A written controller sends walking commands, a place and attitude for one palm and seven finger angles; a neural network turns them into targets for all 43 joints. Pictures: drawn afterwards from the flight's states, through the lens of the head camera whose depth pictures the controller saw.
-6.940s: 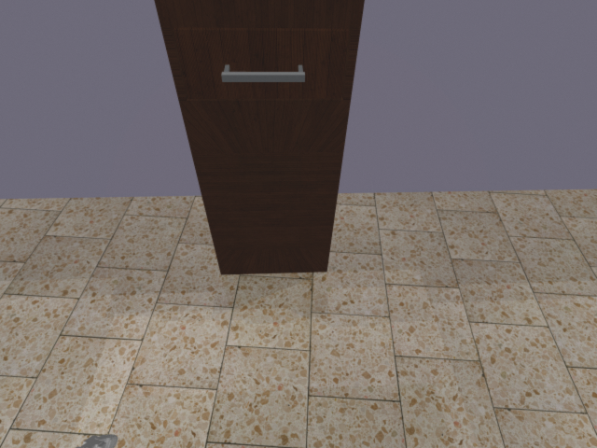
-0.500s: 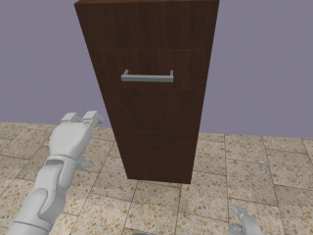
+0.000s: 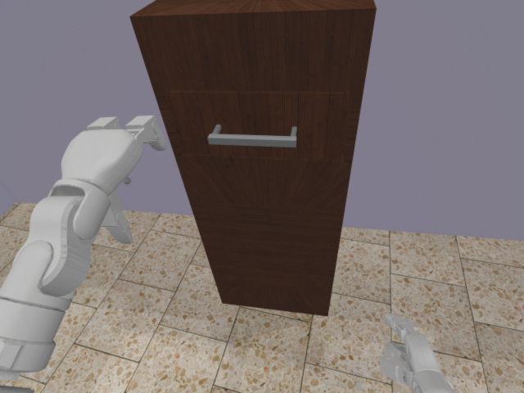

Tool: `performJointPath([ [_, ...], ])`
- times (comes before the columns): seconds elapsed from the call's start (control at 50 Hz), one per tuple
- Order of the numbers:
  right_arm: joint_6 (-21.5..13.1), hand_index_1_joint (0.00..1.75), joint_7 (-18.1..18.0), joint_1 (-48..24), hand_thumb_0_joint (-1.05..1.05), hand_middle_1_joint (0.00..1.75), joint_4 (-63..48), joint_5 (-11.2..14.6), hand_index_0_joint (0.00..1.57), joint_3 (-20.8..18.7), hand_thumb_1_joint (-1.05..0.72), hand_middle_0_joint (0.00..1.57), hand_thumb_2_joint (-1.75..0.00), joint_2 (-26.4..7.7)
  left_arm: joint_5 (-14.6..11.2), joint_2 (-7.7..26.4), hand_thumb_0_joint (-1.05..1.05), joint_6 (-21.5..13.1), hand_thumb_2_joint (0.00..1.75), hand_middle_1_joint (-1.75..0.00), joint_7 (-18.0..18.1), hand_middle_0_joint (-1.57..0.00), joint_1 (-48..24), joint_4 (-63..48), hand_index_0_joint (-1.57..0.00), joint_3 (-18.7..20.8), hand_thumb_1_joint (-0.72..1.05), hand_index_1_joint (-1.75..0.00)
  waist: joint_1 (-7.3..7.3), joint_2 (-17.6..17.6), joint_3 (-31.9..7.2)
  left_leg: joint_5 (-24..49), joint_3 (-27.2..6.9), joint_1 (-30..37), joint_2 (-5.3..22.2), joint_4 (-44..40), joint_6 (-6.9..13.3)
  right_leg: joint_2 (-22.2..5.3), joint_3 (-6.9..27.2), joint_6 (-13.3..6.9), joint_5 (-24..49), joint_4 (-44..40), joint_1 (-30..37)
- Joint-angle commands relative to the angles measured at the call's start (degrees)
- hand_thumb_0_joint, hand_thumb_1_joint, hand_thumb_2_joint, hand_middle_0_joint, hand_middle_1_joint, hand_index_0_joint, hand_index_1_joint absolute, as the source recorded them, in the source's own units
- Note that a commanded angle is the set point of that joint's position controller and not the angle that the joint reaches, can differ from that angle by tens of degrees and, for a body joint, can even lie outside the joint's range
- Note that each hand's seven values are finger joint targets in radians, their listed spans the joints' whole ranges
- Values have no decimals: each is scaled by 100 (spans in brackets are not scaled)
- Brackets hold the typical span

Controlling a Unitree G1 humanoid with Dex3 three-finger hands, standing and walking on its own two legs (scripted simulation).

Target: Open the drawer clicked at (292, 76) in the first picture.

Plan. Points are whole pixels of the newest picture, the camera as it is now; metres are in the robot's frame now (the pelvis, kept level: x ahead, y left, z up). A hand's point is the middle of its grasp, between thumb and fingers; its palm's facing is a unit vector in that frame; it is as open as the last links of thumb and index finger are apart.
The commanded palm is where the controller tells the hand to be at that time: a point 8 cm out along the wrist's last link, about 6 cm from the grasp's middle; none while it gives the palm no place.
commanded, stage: raise the hand with hooked fingers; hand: left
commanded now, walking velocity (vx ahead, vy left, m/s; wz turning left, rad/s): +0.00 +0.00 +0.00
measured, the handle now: (253, 135) +0.59 +0.12 +0.10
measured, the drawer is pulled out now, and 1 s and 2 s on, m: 0.00 0.00 0.00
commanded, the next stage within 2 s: move the hooked fingers above the handle in 0.40 s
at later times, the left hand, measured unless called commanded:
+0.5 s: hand (148, 149) +0.38 +0.24 +0.21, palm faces +0.15 -0.07 -0.99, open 13.8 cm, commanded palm +0.34 +0.23 +0.27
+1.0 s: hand (188, 147) +0.43 +0.19 +0.18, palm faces +0.09 -0.08 -0.99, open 13.8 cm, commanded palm +0.40 +0.19 +0.25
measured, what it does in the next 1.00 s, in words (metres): shifts its weight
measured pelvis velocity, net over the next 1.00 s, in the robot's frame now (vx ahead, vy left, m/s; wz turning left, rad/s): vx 0.07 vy -0.01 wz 0.00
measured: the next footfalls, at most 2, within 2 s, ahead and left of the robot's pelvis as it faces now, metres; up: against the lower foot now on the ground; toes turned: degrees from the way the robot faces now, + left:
none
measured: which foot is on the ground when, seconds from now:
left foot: down 0.00-1.00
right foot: down 0.00-1.00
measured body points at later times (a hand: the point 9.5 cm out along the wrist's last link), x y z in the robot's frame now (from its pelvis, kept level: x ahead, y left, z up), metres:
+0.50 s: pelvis +0.06 -0.01 +0.01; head +0.07 -0.05 +0.46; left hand +0.37 +0.24 +0.26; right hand +0.26 -0.23 -0.10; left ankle +0.11 +0.09 -0.73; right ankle +0.01 -0.12 -0.73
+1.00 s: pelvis +0.07 -0.01 +0.01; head +0.08 -0.05 +0.46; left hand +0.42 +0.20 +0.24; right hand +0.28 -0.22 -0.10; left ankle +0.11 +0.09 -0.73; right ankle +0.01 -0.12 -0.73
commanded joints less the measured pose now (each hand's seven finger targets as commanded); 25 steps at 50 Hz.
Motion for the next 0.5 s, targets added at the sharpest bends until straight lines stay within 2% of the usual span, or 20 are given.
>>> performJointPath([
  [0.0, -384, 30, -32, -876, 0, 30, -870, -2, 20, -191, -90, 20, -90, -626, -15, 1487, 0, -91, 30, -120, 6, -30, -2317, -738, -30, 985, -50, -120, -104, -377, -1092, -1136, -139, 961, 176, -645, -66, -34, 23, -155, -381, -1174, -553],
  [0.06, -371, 30, 60, -812, 0, 30, -891, 10, 20, -177, -90, 20, -90, -651, -95, 1306, 0, -100, 30, -120, -210, -30, -1792, -520, -30, 940, -50, -120, -81, -509, -988, -713, -42, 917, 156, -608, -60, -46, -13, -147, 42, -1239, -433],
  [0.1, -338, 30, 109, -817, 0, 30, -968, 12, 20, -192, -90, 20, -90, -676, -129, 1342, 0, -160, 30, -120, -275, -30, -1756, -842, -30, 980, -50, -120, -63, -379, -1153, -454, -11, 999, 138, -582, -42, -43, -23, -145, 320, -1198, -339],
  [0.16, -362, 30, 154, -783, 0, 30, -1019, -21, 20, -195, -90, 20, -90, -677, -133, 1525, 0, -322, 30, -120, -253, -30, -1751, -1179, -30, 1194, -50, -120, -49, -393, -1367, -101, -8, 1090, 118, -529, -14, -36, -40, -151, 661, -1166, -198],
  [0.24, -363, 30, 197, -691, 0, 30, -998, -44, 20, -255, -90, 20, -90, -707, -237, 1911, 0, -520, 30, -120, -24, -30, -1829, -1626, -30, 1716, -50, -120, 14, -200, -1807, 560, -13, 1367, 115, -398, 6, -10, -19, -168, 1312, -1118, 18],
  [0.26, -335, 30, 190, -687, 0, 30, -956, -57, 20, -239, -90, 20, -90, -681, -253, 1831, 0, -481, 30, -120, 19, -30, -1713, -1359, -30, 1675, -50, -120, 3, -318, -1663, 539, 18, 1259, 111, -424, 4, -41, -21, -156, 1334, -1132, -13],
  [0.3, -276, 30, 215, -631, 0, 30, -911, -25, 20, -265, -90, 20, -90, -711, -303, 1735, 0, -442, 30, -120, 109, -30, -1665, -1248, -30, 1671, -50, -120, -3, -366, -1634, 658, 30, 1225, 122, -437, -12, -36, -63, -147, 1458, -1122, -21],
  [0.34, -263, 30, 254, -690, 0, 30, -922, 13, 20, -289, -90, 20, -90, -728, -270, 1728, 0, -367, 30, -120, 176, -30, -1731, -1294, -30, 1660, -50, -120, -10, -233, -1718, 827, 40, 1320, 132, -399, -25, 0, -59, -164, 1580, -1111, -17],
  [0.38, -188, 30, 276, -664, 0, 30, -914, 15, 20, -290, -90, 20, -90, -719, -222, 1490, 0, -253, 30, -120, 173, -30, -1647, -1261, -30, 1394, -50, -120, -38, -236, -1765, 877, 59, 1315, 134, -432, -26, -23, -81, -156, 1614, -1079, -22],
  [0.48, -68, 30, 320, -711, 0, 30, -988, 32, 20, -292, -90, 20, -90, -738, -146, 1447, 0, -71, 30, -120, 4, -30, -1371, -1444, -30, 1268, -50, -120, -69, -480, -1901, 1195, 74, 1354, 125, -371, 9, -20, -86, -134, 2033, -1013, 93],
])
